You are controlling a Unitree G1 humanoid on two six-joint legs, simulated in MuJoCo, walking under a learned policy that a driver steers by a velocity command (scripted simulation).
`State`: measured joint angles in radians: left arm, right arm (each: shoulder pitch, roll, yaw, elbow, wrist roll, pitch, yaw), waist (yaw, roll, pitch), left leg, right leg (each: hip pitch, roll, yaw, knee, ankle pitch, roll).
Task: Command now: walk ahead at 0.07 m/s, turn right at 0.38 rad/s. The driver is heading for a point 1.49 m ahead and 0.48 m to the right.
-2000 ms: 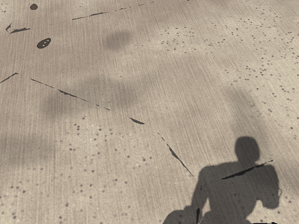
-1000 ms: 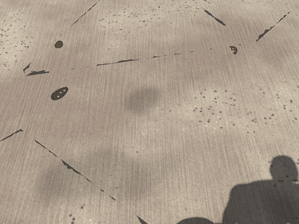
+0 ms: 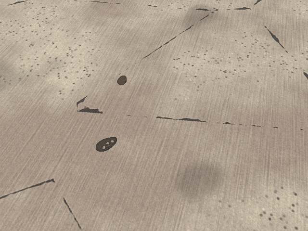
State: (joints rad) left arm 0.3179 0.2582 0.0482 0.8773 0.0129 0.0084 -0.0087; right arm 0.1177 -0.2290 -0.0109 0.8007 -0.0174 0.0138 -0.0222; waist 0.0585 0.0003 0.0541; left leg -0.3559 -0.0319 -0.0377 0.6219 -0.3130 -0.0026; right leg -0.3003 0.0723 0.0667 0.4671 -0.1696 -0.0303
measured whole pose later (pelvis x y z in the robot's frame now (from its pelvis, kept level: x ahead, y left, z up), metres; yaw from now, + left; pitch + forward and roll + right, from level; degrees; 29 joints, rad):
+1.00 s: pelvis -0.02 -0.01 +0.00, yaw -26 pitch -1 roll +0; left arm 0.22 0.25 0.01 0.83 0.01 0.03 0.01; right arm 0.20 -0.24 -0.01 0.83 -0.01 0.02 -0.03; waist 0.02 -0.04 0.04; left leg -0.17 -0.03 -0.01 0.43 -0.23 0.02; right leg -0.18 0.09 0.10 0.44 -0.24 -0.05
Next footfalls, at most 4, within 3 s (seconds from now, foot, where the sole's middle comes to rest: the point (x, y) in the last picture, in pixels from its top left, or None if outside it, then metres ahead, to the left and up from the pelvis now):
0.02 left None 0.08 0.10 -0.77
0.44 right None -0.02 -0.11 -0.77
0.92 left None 0.06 0.07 -0.77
2.00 left None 0.40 -0.14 -0.77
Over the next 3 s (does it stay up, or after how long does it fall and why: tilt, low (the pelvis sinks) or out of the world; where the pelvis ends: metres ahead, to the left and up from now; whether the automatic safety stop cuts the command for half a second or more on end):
stays up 0.71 -0.39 0.00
